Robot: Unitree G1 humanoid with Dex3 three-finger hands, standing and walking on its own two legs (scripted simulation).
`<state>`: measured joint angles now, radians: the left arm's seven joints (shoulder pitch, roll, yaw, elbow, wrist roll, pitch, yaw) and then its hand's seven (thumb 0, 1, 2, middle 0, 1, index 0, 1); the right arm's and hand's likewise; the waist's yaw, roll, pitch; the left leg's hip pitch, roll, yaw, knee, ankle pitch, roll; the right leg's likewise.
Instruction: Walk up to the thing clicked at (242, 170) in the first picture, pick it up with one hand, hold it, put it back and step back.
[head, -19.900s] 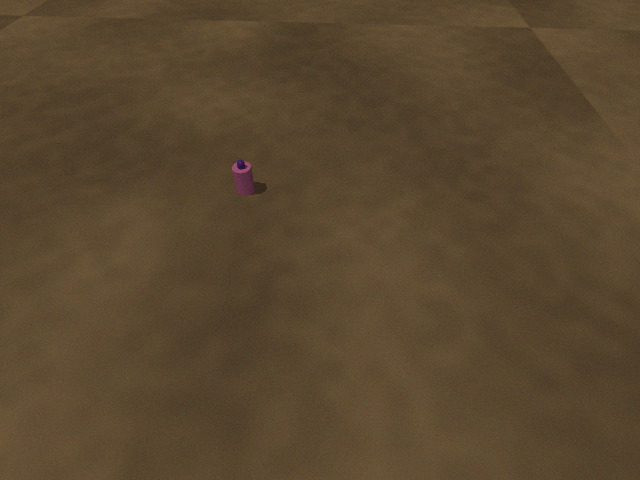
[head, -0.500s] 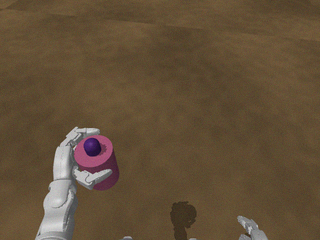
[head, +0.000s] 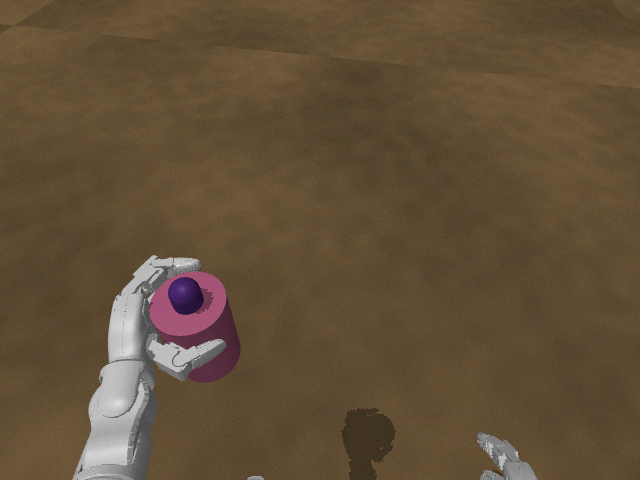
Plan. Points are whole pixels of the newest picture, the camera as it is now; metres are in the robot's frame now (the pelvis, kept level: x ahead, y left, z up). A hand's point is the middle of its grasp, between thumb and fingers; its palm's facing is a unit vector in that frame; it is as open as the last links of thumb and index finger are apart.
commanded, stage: hold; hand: left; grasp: from the side
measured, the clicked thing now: (197, 322) +0.32 +0.16 +0.02
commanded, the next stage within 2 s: crouch in 0.66 s
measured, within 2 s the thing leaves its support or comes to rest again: neither
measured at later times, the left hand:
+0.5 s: hand (183, 315) +0.32 +0.17 +0.04, palm faces +0.09 -0.99 -0.06, open 11.9 cm
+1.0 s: hand (190, 321) +0.32 +0.17 +0.01, palm faces +0.14 -0.99 -0.03, open 11.9 cm
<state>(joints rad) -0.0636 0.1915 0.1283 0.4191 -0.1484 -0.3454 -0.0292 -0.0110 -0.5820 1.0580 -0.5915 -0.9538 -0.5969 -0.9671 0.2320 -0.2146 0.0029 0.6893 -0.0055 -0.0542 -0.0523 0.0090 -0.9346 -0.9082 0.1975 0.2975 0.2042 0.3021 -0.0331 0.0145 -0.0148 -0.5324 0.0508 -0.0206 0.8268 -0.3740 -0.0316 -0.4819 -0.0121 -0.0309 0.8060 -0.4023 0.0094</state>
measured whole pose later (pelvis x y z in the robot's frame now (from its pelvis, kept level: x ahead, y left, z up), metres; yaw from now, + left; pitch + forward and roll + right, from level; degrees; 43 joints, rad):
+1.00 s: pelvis +0.00 +0.00 -0.01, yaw +0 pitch +7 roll -1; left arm -0.11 0.17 0.15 0.51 -0.14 -0.40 -0.01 -0.01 -0.58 1.05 -0.60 -0.95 -0.60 -0.96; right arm 0.22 -0.21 0.00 0.68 -0.02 -0.06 -0.03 0.01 -0.91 -0.91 0.20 0.30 0.20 0.30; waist -0.04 0.00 -0.02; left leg -0.60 0.05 -0.02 0.87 -0.39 -0.03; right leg -0.55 -0.01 -0.03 0.85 -0.42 0.01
